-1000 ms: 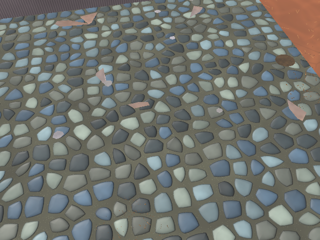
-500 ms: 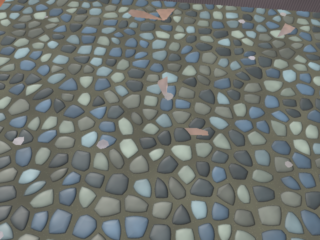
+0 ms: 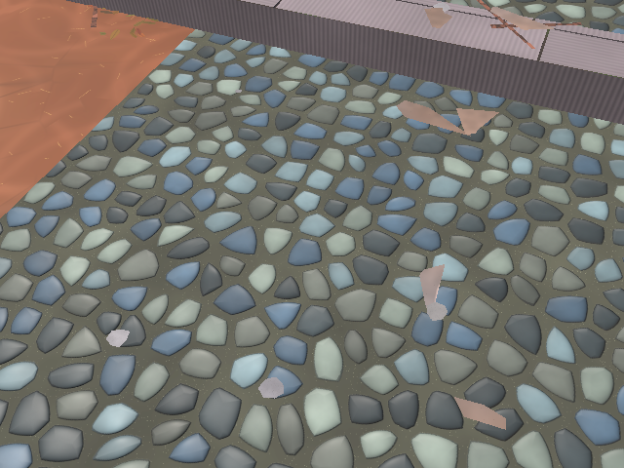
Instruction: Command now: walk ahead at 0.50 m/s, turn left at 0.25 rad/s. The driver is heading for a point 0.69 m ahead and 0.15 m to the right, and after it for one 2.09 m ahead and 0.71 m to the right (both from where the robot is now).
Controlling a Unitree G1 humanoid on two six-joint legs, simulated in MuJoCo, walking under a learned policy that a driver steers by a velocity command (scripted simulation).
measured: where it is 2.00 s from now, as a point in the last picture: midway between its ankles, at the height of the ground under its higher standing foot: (383, 377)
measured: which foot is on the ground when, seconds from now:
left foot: up 0.00-0.28, down 0.30-0.82, up 0.84-1.00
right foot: down 0.00-0.30, up 0.32-0.80, down 0.82-1.00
